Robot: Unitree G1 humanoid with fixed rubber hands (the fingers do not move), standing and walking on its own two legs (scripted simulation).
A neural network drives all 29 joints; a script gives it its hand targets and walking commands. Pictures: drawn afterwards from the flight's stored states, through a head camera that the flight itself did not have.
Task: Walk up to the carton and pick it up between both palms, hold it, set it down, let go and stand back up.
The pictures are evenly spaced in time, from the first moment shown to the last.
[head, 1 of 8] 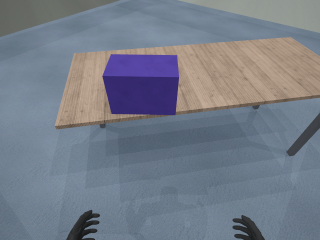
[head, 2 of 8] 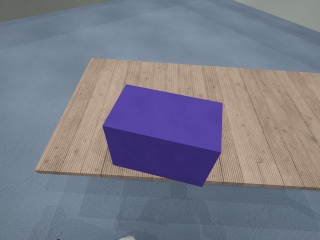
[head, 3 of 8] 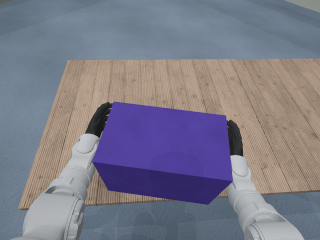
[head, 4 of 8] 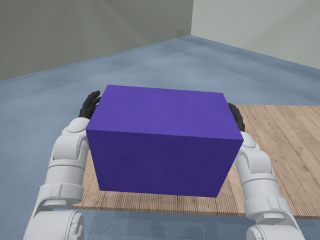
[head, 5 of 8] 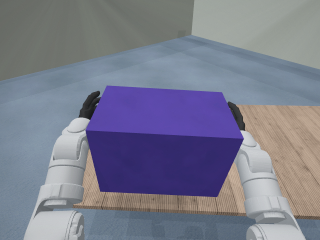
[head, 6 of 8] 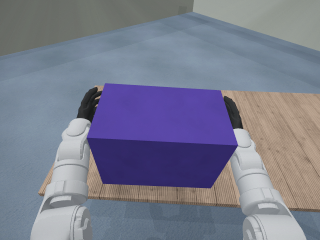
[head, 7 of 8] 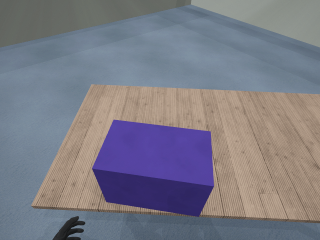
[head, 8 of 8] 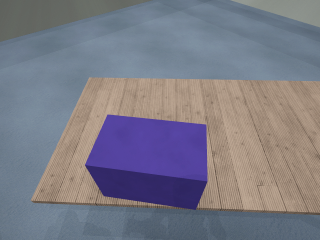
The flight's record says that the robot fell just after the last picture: no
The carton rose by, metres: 0.19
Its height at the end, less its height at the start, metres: +0.00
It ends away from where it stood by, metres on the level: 0.02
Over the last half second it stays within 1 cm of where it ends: yes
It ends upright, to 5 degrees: yes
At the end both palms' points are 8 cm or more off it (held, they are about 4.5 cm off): yes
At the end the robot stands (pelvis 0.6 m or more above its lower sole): yes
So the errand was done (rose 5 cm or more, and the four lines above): yes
